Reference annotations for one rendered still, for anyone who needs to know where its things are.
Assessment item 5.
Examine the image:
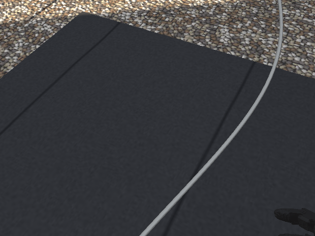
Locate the right robot hand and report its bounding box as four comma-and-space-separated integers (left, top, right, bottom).
274, 207, 315, 236

